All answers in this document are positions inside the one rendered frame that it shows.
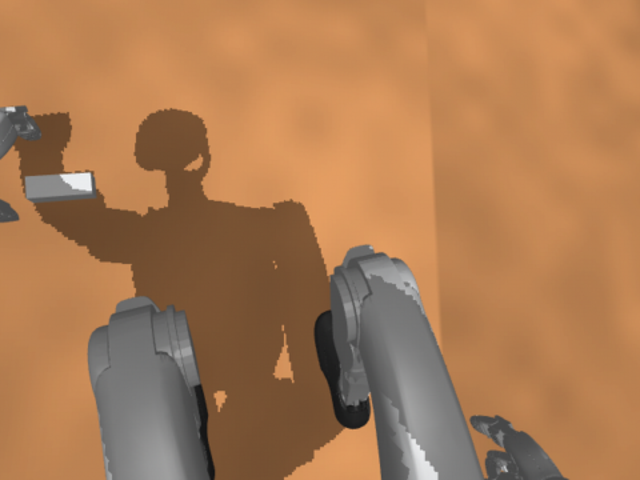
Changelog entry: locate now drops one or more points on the right robot hand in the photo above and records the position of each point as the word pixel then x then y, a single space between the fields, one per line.
pixel 524 459

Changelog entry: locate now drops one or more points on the right robot foot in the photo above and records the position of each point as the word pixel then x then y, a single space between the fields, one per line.
pixel 349 416

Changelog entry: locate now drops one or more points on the small box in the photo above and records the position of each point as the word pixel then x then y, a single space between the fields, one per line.
pixel 60 187

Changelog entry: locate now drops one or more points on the left robot foot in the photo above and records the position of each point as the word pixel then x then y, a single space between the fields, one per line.
pixel 203 431

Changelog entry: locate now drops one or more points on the left robot hand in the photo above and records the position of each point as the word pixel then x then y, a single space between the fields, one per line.
pixel 14 122

